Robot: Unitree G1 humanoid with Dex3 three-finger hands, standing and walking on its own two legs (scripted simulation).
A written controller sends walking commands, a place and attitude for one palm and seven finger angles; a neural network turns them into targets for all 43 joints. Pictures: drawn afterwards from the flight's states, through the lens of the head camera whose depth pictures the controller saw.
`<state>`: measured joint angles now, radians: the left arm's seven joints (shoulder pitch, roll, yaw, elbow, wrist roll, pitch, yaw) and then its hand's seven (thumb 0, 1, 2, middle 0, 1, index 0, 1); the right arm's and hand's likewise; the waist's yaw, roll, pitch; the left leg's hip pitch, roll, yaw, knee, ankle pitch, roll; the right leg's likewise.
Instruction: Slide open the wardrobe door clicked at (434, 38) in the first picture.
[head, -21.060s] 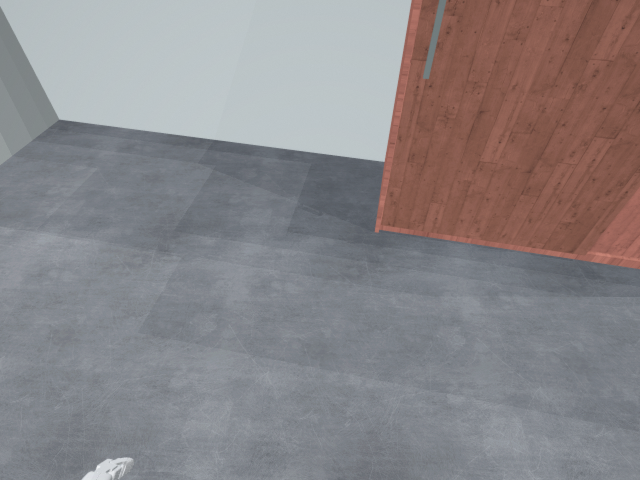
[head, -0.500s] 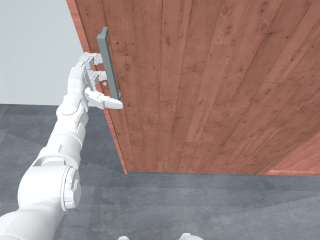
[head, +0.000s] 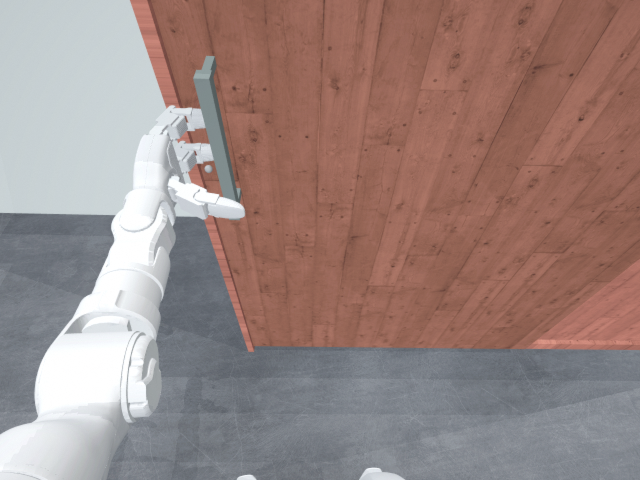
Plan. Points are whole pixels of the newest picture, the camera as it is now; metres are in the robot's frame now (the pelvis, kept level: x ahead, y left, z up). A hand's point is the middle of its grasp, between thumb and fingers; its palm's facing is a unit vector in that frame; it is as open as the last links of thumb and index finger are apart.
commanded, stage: slide the fingers in behind the handle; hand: left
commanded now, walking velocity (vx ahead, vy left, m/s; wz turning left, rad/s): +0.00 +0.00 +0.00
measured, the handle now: (224, 149) +0.52 +0.11 +0.11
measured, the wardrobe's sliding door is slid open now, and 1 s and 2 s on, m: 0.00 0.00 0.00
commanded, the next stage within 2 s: grip the handle and tug to test in 1.48 s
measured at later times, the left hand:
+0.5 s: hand (225, 172) +0.47 +0.10 +0.12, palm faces -0.04 -1.00 +0.00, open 14.0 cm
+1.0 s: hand (237, 172) +0.47 +0.08 +0.12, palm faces -0.05 -1.00 -0.01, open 14.0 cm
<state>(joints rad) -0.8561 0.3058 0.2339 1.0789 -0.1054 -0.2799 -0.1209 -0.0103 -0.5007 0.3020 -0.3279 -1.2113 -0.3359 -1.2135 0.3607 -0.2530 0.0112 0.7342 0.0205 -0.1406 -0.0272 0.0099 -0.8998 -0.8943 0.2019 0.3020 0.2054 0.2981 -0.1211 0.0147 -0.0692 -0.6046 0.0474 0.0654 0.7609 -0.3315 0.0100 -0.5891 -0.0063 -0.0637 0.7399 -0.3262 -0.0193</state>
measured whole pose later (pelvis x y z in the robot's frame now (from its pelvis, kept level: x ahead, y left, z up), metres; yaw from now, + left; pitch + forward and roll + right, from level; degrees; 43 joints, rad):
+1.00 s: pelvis +0.01 -0.01 +0.01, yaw +0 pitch +8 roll +0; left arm -0.77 0.20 0.16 0.96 -0.10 -0.27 -0.03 -0.01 -0.50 0.30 -0.30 -1.19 -0.29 -1.20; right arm 0.33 -0.24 0.00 0.74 0.02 -0.13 -0.02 0.01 -0.90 -0.89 0.20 0.30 0.20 0.30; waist -0.10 0.02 -0.07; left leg -0.53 0.05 0.06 0.71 -0.33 0.00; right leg -0.52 0.00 -0.06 0.71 -0.33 -0.03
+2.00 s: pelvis +0.01 +0.00 +0.00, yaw +1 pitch +9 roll -1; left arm -0.83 0.19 0.14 1.02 -0.10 -0.27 0.00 0.00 0.09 0.55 -0.36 -1.28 -0.34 -1.28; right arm 0.34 -0.24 0.00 0.76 0.01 -0.12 -0.01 0.01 -0.90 -0.89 0.20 0.30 0.20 0.30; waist -0.10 0.02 -0.07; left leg -0.56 0.04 0.05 0.73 -0.33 0.01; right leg -0.54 -0.01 -0.07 0.72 -0.33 -0.02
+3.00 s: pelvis +0.04 -0.01 +0.01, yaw -1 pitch +8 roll +0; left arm -0.61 0.17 0.13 0.75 -0.12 -0.19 0.00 0.02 0.80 0.82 -0.34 -1.39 -0.33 -1.39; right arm 0.34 -0.23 -0.01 0.71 0.02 -0.09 0.00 0.01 -0.90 -0.89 0.20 0.30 0.20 0.30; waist -0.08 0.02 -0.09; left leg -0.46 0.05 0.07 0.67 -0.35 0.00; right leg -0.46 0.01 -0.05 0.66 -0.34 -0.02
